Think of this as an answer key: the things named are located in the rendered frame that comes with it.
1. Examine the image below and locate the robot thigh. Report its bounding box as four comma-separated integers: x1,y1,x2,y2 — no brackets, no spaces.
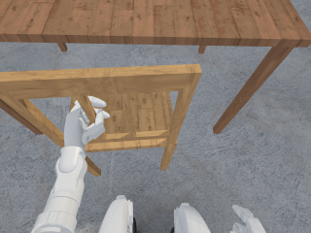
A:
98,199,133,233
173,206,211,233

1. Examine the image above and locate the robot left forearm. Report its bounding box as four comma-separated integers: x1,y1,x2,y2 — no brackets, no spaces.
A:
30,145,87,233

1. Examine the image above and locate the left robot thigh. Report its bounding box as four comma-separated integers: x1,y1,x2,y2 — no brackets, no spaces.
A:
98,199,133,233

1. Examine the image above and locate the right robot thigh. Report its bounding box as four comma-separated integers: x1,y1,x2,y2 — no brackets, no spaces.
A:
173,206,211,233

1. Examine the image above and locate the left robot hand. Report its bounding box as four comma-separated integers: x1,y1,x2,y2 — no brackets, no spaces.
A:
64,96,110,149

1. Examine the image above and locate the right robot hand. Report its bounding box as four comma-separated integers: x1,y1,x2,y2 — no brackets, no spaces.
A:
230,204,266,233

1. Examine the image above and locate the table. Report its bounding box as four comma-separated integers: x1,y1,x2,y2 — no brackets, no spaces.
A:
0,0,311,135

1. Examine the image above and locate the chair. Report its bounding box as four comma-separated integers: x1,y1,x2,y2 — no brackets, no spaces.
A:
0,64,202,177

